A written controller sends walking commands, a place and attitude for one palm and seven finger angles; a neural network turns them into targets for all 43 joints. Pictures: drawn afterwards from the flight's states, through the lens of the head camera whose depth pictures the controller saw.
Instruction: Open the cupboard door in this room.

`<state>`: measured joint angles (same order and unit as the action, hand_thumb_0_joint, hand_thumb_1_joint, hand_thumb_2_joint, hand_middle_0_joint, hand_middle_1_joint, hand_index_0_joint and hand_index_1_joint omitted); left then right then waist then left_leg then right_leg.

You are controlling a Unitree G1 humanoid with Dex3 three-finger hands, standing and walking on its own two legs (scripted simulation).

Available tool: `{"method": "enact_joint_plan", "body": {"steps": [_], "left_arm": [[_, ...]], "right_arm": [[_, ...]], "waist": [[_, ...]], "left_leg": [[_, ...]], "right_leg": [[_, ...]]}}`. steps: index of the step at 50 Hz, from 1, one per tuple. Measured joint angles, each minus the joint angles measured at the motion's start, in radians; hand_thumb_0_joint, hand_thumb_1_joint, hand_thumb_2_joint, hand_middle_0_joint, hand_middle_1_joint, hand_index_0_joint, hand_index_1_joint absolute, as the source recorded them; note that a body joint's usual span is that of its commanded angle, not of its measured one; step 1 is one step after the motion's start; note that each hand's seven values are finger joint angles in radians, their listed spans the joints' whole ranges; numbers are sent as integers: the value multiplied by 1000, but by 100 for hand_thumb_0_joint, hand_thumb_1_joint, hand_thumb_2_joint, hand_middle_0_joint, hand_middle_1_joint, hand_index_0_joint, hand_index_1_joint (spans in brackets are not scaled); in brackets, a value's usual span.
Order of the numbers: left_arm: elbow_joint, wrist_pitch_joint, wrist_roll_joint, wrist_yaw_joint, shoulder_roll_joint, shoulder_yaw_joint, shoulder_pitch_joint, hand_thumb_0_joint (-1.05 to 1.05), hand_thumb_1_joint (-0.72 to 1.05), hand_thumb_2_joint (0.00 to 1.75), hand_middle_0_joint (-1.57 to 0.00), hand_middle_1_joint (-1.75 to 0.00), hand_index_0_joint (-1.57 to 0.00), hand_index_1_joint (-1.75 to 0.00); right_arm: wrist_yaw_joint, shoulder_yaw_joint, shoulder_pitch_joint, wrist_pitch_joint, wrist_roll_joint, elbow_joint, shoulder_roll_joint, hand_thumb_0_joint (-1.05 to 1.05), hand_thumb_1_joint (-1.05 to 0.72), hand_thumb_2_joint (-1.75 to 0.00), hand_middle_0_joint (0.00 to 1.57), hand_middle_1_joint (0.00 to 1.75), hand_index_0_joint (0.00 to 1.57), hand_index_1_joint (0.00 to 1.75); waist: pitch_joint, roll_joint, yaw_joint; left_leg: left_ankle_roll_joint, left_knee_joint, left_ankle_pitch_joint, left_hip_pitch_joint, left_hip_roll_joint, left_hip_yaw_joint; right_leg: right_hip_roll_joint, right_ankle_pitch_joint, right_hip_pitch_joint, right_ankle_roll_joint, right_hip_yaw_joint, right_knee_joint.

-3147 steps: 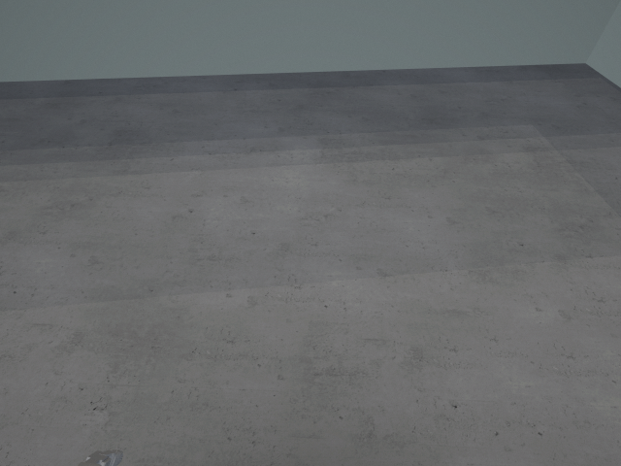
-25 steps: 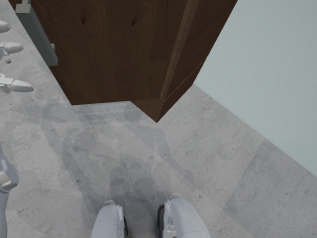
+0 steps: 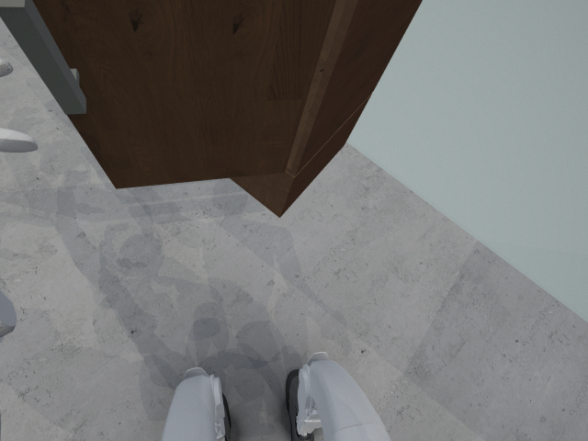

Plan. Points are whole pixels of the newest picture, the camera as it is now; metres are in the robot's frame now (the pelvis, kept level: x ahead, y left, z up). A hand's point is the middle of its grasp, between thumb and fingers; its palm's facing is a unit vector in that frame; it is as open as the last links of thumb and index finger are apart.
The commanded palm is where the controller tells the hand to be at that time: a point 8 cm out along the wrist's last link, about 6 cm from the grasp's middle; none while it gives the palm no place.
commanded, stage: move the hooked fingers beside the handle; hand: left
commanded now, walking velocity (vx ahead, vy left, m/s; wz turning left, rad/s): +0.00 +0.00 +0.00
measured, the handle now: (49, 47) +0.59 +0.25 +0.06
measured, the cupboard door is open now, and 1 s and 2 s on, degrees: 49 49 50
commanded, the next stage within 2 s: slide the fingers in behind the handle in 0.50 s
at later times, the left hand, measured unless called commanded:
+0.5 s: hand out of the picture +0.52 +0.30 +0.07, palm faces +0.09 -1.00 -0.02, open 13.9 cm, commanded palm +0.51 +0.33 +0.07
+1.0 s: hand (6, 92) +0.52 +0.28 +0.07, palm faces +0.08 -1.00 -0.01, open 13.9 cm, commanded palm +0.50 +0.31 +0.06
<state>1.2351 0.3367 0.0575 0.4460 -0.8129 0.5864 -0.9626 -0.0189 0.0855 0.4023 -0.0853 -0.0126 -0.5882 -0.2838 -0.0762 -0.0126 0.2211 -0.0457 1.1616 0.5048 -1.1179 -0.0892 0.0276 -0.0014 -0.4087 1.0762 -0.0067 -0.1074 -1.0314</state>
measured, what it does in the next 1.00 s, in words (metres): stands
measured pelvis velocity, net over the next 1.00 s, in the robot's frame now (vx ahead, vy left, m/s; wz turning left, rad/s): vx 0.00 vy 0.00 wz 0.01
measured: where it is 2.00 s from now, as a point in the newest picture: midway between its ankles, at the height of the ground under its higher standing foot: (261, 436)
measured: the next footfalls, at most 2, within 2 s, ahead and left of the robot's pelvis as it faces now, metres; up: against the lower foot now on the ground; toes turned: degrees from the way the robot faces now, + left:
none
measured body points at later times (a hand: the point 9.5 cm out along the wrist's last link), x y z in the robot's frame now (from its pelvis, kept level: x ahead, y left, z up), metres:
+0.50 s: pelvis +0.00 +0.00 +0.00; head +0.18 +0.05 +0.41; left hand +0.51 +0.36 +0.07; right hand +0.00 -0.27 -0.09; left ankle +0.01 +0.09 -0.65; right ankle +0.04 -0.13 -0.65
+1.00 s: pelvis +0.00 +0.00 +0.00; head +0.17 +0.04 +0.42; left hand +0.51 +0.33 +0.07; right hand +0.00 -0.27 -0.09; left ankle +0.01 +0.09 -0.65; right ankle +0.04 -0.13 -0.65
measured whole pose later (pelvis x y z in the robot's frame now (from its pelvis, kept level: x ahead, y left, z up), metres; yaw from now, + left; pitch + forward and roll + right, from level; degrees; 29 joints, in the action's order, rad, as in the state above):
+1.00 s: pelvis +0.00 +0.00 +0.00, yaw +0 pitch +25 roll -6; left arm 1.20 0.36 0.08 0.40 -0.74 0.53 -0.95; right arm -0.01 0.08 0.38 -0.09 -0.01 -0.60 -0.28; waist -0.08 -0.01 0.21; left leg -0.04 1.16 0.51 -1.10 -0.09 0.02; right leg 0.00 -0.42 1.06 0.00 -0.11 -1.03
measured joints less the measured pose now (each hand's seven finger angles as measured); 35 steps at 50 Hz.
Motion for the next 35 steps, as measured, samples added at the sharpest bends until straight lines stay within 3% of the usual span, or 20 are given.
{"method": "enact_joint_plan", "body": {"steps": [11, 18, 25, 35], "left_arm": [[34, -2, 5, 11, -29, -42, -54, -1, -49, 30, -30, -120, -30, -120], [13, -7, 4, 16, -26, -16, -36, -1, -49, 30, -30, -120, -30, -120], [-29, -2, 11, 13, -7, -2, 1, -1, -49, 30, -30, -120, -30, -120], [-10, -2, 21, 3, 16, -47, -13, -1, -50, 30, -30, -120, -30, -120]], "right_arm": [[-9, 6, -16, 5, 2, -5, -7, 0, -90, -90, 20, 30, 20, 30], [-4, 3, -23, 1, 0, 4, -6, 0, -90, -90, 20, 30, 20, 30], [3, 0, -20, -3, 1, 1, 3, 0, -90, -90, 20, 30, 20, 30], [0, 2, -18, -1, 2, -11, 5, 0, -90, -90, 20, 30, 20, 30]], "waist": [[3, 2, 3], [-2, 2, 6], [-2, 1, -3], [-3, -2, -12]], "left_leg": [[1, 14, 3, -21, 6, -14], [0, 24, 10, -31, 1, -12], [1, 19, 11, -21, -1, -11], [2, 8, 6, -4, 6, -17]], "right_leg": [[5, -6, 12, 1, -13, -9], [0, -10, 24, 0, -9, -17], [-3, -9, 14, 0, -8, -10], [2, -8, -6, 1, -13, -2]]}}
